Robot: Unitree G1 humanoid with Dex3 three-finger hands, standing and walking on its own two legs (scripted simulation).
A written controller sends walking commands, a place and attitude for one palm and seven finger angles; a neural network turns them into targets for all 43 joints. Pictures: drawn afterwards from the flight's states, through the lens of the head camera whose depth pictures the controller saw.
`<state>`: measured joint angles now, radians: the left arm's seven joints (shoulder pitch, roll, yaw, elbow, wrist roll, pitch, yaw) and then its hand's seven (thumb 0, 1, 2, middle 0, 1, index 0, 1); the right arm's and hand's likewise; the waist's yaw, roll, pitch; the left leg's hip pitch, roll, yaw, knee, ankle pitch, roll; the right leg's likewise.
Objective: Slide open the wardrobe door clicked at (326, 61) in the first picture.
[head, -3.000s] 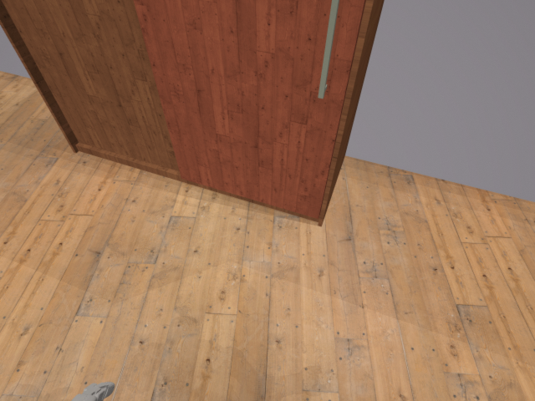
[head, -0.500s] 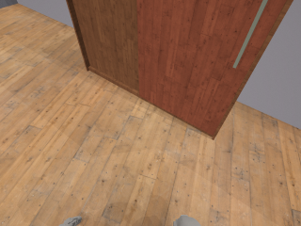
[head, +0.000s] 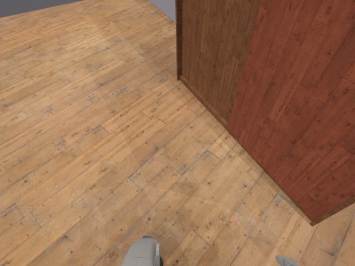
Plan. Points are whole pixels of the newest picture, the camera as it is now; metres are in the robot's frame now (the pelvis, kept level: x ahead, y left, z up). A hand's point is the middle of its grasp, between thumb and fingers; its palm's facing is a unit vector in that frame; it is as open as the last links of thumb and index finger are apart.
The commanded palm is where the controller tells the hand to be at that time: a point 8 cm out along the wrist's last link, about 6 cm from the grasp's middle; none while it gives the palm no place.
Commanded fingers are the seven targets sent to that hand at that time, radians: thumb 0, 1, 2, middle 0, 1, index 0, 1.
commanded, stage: walk to a spot facing it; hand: right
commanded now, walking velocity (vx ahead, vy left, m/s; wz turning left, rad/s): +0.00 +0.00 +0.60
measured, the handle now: out of the picture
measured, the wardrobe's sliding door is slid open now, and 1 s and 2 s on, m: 0.00 0.00 0.00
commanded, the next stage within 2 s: turn to face it in 1.14 s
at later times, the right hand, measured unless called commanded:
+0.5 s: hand (240, 221) +0.28 -0.15 -0.17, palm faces -0.24 +0.95 -0.20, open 7.4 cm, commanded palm none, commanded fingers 0.00 -0.90 -0.90 0.20 0.30 0.20 0.30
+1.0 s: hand (234, 197) +0.35 -0.14 -0.17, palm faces -0.55 +0.81 -0.20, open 7.4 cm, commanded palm none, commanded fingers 0.00 -0.90 -0.90 0.20 0.30 0.20 0.30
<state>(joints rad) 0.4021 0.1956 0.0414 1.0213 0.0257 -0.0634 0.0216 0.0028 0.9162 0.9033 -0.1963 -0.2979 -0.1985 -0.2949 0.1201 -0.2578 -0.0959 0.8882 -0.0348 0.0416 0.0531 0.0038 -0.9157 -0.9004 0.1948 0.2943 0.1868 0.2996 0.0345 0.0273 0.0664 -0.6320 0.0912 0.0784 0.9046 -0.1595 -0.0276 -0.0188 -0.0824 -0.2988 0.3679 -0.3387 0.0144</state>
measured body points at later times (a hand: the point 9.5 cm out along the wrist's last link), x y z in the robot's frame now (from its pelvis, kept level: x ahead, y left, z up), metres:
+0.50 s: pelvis +0.13 +0.01 -0.01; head +0.17 +0.02 +0.44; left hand +0.19 +0.27 -0.14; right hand +0.29 -0.20 -0.15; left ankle +0.17 +0.11 -0.74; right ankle +0.19 -0.12 -0.71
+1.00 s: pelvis +0.17 -0.01 +0.00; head +0.22 +0.01 +0.44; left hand +0.05 +0.22 -0.14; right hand +0.38 -0.18 -0.16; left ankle +0.08 +0.10 -0.70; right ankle +0.19 -0.11 -0.74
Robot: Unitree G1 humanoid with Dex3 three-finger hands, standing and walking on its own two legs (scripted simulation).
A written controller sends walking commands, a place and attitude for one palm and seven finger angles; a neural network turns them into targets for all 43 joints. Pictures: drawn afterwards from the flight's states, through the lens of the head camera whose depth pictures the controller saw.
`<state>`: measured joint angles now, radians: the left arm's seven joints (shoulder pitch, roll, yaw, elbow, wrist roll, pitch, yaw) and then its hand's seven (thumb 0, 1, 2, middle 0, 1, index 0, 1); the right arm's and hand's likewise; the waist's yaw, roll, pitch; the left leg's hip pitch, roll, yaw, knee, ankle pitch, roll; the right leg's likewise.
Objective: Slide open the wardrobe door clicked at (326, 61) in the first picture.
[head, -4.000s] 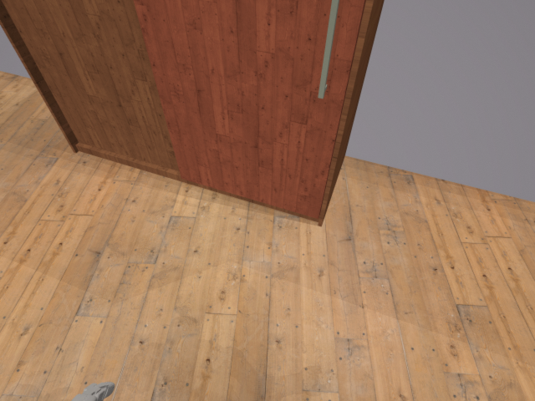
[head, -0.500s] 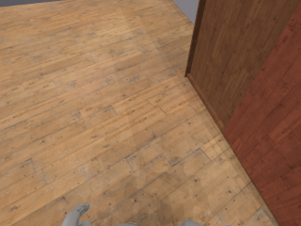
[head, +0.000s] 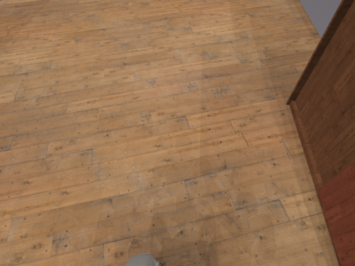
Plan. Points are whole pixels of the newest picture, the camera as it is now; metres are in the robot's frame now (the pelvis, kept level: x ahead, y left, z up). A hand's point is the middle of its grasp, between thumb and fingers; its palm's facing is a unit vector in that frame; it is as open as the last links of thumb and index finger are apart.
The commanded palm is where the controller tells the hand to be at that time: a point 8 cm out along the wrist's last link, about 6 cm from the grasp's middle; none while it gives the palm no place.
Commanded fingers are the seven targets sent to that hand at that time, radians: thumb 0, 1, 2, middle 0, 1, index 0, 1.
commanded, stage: walk to a spot facing it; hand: right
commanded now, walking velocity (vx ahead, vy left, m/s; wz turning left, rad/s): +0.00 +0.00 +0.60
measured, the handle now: out of the picture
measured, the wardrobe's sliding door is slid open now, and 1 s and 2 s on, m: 0.00 0.00 0.00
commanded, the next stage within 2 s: turn to face it in 0.14 s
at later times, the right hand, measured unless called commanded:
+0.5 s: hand (247, 255) +0.18 -0.16 -0.17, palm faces -0.12 +0.98 -0.18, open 7.4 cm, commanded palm none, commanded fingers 0.00 -0.90 -0.90 0.20 0.30 0.20 0.30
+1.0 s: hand out of the picture +0.06 -0.17 -0.15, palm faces +0.18 +0.94 -0.29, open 7.4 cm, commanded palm none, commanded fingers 0.00 -0.90 -0.90 0.20 0.30 0.20 0.30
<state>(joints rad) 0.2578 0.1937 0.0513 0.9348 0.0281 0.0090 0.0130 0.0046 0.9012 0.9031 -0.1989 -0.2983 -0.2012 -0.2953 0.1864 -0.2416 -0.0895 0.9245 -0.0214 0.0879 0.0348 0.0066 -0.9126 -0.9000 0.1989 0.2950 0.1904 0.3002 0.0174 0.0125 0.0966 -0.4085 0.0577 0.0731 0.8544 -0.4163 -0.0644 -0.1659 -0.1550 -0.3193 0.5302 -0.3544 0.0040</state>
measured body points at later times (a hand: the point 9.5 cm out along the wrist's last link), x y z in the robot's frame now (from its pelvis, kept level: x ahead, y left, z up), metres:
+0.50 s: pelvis +0.04 +0.01 -0.01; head +0.05 -0.01 +0.44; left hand +0.05 +0.25 -0.15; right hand +0.18 -0.21 -0.16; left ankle +0.00 +0.13 -0.74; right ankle +0.08 -0.10 -0.74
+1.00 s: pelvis +0.03 +0.04 +0.00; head +0.06 +0.06 +0.45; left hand +0.13 +0.30 -0.15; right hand +0.05 -0.22 -0.13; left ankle +0.02 +0.16 -0.74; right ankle +0.02 -0.09 -0.66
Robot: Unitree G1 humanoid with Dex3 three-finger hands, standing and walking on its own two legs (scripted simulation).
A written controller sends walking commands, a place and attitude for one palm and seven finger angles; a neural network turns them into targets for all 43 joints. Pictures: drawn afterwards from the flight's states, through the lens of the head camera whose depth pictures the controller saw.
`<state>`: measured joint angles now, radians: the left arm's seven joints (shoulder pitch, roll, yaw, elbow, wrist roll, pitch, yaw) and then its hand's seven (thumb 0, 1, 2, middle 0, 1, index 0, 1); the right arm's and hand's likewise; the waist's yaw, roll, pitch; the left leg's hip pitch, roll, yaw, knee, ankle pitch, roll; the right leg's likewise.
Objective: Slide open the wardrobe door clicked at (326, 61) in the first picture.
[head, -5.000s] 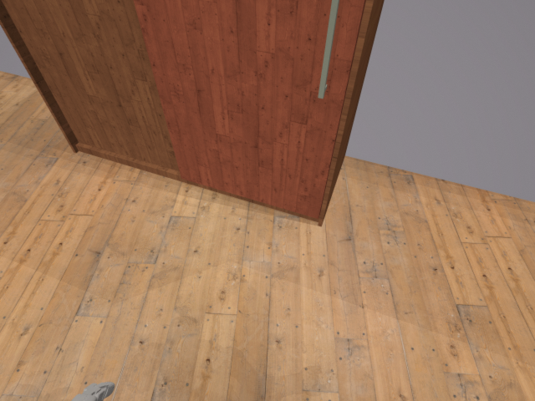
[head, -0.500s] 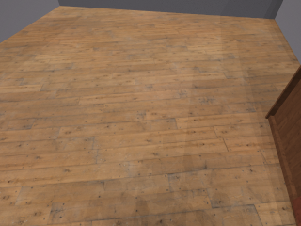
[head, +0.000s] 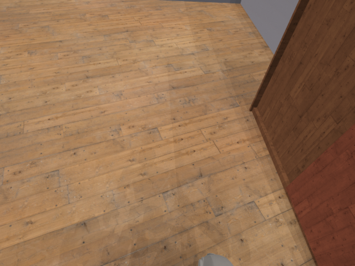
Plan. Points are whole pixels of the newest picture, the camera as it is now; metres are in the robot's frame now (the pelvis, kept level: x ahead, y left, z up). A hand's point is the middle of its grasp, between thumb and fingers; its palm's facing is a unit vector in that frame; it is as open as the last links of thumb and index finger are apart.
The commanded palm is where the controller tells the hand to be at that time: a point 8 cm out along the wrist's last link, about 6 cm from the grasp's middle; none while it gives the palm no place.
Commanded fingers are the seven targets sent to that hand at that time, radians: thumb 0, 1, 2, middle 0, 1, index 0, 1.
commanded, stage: turn to face it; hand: right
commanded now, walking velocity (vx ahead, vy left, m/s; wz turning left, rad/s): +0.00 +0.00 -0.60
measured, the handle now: out of the picture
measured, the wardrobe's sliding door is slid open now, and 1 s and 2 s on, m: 0.00 0.00 0.00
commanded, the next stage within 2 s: none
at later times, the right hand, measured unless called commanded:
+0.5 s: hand out of the picture +0.03 -0.28 -0.16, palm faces +0.32 +0.91 -0.27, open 7.4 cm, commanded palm none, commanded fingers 0.00 -0.90 -0.90 0.20 0.30 0.20 0.30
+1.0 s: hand out of the picture -0.07 -0.23 -0.18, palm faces +0.60 +0.77 -0.23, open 7.4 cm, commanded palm none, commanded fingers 0.00 -0.90 -0.90 0.20 0.30 0.20 0.30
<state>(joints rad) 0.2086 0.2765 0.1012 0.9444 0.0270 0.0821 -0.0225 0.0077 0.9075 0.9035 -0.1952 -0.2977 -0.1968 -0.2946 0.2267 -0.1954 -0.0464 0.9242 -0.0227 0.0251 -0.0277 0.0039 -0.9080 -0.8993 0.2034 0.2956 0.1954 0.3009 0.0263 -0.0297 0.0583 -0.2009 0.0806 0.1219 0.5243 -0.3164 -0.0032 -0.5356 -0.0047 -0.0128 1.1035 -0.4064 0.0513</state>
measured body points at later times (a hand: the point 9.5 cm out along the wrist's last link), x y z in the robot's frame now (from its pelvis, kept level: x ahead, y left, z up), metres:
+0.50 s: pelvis +0.00 -0.04 +0.00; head +0.04 -0.06 +0.45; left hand +0.17 +0.18 -0.13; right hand +0.01 -0.32 -0.14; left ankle +0.06 +0.12 -0.68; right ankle -0.01 -0.14 -0.74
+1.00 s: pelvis +0.00 -0.03 -0.01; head +0.03 -0.07 +0.44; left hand +0.24 +0.13 -0.14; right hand -0.10 -0.27 -0.16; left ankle +0.07 +0.10 -0.74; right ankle -0.06 -0.13 -0.72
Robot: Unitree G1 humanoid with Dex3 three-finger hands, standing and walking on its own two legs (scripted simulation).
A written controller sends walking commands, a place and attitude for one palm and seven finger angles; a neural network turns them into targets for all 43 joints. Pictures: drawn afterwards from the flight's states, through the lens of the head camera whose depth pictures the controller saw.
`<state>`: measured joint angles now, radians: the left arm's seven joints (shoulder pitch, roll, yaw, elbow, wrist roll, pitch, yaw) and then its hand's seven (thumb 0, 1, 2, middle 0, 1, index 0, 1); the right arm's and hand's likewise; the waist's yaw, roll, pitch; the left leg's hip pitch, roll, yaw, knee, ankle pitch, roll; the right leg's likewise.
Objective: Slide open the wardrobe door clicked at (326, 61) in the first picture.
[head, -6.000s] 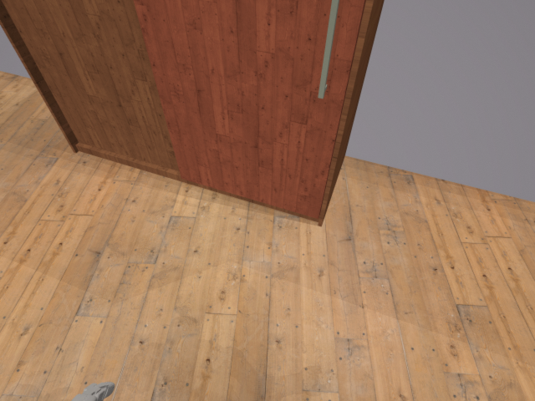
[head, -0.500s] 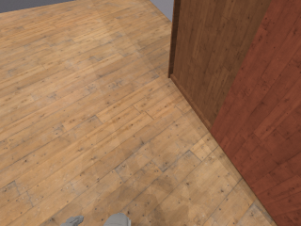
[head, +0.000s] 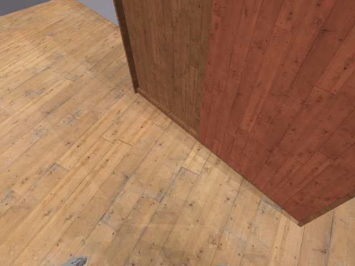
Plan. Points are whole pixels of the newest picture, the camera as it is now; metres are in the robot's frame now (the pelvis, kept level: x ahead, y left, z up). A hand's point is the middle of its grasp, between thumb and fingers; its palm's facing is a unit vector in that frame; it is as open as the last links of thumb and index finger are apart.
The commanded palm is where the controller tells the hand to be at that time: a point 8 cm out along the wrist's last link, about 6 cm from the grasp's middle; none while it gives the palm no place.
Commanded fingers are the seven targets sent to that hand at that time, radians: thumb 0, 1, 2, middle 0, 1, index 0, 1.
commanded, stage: turn to face it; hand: right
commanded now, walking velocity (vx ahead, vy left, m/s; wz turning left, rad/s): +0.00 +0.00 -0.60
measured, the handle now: out of the picture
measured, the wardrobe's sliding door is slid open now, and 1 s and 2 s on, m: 0.00 0.00 0.00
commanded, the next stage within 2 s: take the last steps up to it in 1.16 s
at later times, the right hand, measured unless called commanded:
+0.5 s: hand out of the picture +0.08 -0.25 -0.14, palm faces +0.26 +0.93 -0.25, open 7.4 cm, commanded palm none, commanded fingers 0.00 -0.90 -0.90 0.20 0.30 0.20 0.30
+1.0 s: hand out of the picture -0.08 -0.19 -0.16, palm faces +0.55 +0.79 -0.25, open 7.4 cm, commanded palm none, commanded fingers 0.00 -0.90 -0.90 0.20 0.30 0.20 0.30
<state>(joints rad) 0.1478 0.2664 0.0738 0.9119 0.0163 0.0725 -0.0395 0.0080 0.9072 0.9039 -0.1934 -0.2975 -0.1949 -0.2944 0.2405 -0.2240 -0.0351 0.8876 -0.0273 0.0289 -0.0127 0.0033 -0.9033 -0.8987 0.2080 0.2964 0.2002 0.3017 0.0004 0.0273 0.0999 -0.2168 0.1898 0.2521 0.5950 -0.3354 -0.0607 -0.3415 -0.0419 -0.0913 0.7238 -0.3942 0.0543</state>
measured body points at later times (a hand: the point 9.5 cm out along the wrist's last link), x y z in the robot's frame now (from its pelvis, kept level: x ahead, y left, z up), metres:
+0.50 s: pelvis +0.01 -0.02 +0.01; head +0.04 -0.04 +0.46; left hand +0.11 +0.21 -0.13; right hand +0.07 -0.30 -0.12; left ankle +0.05 +0.14 -0.68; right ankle +0.01 -0.11 -0.73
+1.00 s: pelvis -0.01 +0.01 +0.01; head +0.02 -0.01 +0.45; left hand +0.21 +0.19 -0.13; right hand -0.11 -0.23 -0.14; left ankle +0.06 +0.12 -0.73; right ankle -0.10 -0.10 -0.70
